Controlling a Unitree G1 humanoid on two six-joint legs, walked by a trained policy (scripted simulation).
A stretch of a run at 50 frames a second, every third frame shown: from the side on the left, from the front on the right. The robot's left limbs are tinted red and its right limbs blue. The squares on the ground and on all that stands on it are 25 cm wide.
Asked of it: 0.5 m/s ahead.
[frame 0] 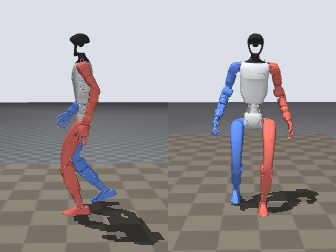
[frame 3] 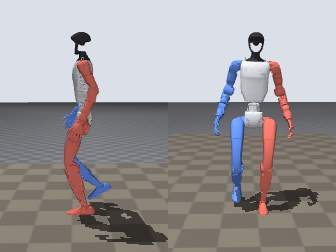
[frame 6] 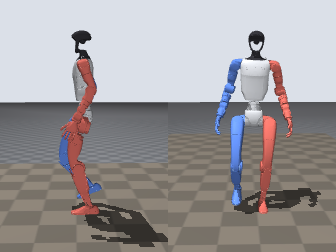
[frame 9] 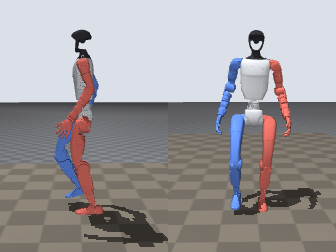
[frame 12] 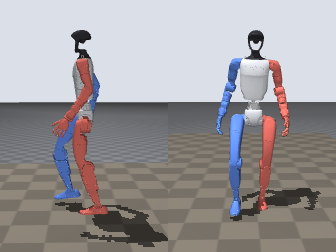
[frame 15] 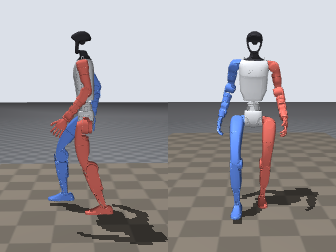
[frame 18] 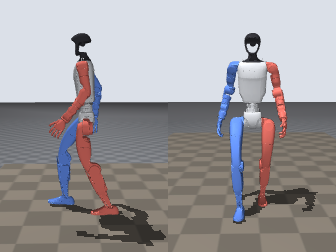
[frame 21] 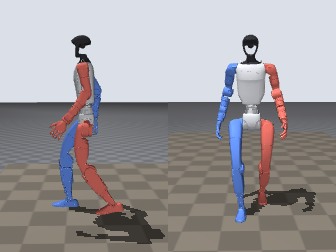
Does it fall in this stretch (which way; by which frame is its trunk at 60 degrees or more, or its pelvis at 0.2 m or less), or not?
no
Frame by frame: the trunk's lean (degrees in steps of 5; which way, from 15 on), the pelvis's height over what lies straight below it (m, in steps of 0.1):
0: 5, 0.8
3: 5, 0.8
6: 5, 0.8
9: 5, 0.8
12: 5, 0.8
15: 5, 0.8
18: 5, 0.8
21: 5, 0.8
